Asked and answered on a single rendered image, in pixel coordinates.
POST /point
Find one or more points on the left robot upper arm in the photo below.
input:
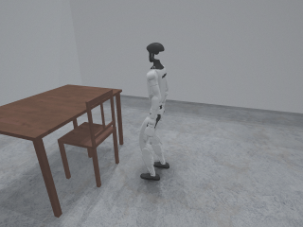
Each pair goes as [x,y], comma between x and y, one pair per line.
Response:
[152,78]

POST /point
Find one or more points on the robot left thigh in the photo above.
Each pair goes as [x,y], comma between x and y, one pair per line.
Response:
[143,144]

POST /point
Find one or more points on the right robot forearm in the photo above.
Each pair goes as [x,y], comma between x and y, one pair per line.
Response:
[163,102]

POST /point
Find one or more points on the table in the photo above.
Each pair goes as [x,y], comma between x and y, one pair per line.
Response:
[34,117]

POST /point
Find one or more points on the robot left foot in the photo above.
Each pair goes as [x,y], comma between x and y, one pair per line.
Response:
[147,176]

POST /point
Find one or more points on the right robot upper arm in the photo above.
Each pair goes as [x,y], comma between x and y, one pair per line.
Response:
[167,84]

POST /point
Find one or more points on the left robot hand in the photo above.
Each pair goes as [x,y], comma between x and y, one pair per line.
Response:
[149,131]

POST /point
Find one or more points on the left robot forearm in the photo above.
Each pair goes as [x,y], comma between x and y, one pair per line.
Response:
[154,111]

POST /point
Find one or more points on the chair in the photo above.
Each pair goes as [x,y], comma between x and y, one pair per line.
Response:
[90,135]

